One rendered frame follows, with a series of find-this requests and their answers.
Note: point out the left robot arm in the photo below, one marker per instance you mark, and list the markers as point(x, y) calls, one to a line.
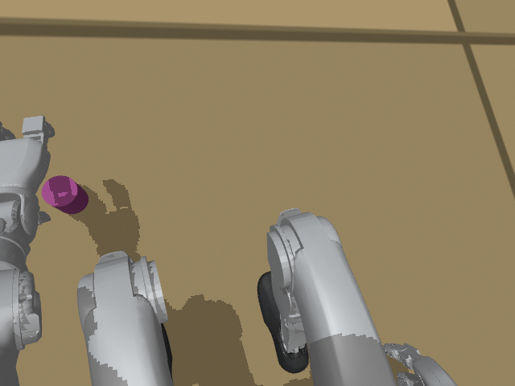
point(20, 306)

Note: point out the left robot hand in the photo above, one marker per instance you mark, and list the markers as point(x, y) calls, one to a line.
point(24, 161)

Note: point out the right robot foot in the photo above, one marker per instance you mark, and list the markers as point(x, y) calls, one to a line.
point(290, 362)

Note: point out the tin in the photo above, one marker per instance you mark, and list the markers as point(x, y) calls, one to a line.
point(65, 194)

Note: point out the right robot hand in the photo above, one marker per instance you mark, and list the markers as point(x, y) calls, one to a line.
point(427, 371)

